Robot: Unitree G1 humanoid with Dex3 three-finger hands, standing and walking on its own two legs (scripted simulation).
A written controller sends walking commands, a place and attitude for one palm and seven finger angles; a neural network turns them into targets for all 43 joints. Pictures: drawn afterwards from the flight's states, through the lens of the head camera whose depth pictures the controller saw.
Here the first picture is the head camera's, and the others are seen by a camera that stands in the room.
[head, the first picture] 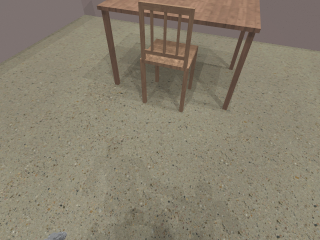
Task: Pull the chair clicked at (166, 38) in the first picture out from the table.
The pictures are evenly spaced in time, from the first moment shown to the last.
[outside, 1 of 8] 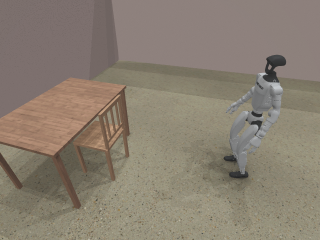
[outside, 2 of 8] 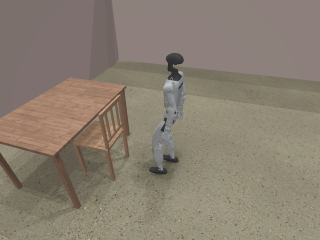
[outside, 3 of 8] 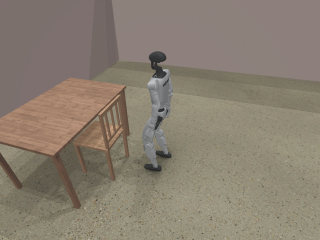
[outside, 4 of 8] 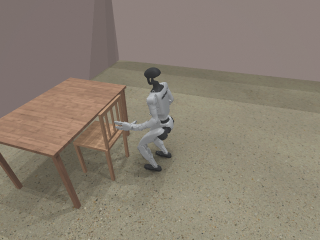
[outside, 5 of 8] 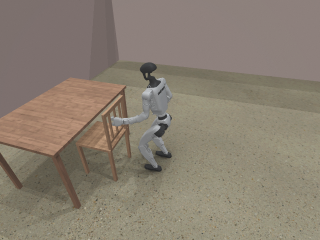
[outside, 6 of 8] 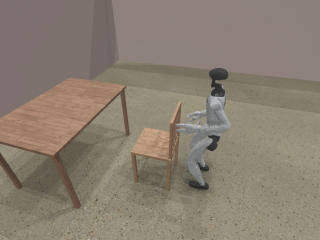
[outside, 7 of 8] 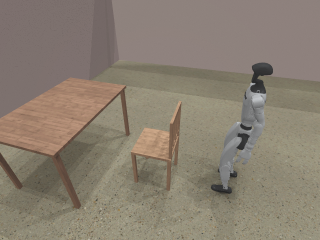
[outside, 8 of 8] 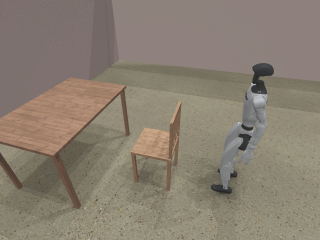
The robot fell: no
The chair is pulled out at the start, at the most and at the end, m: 0.00 0.60 0.60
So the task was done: yes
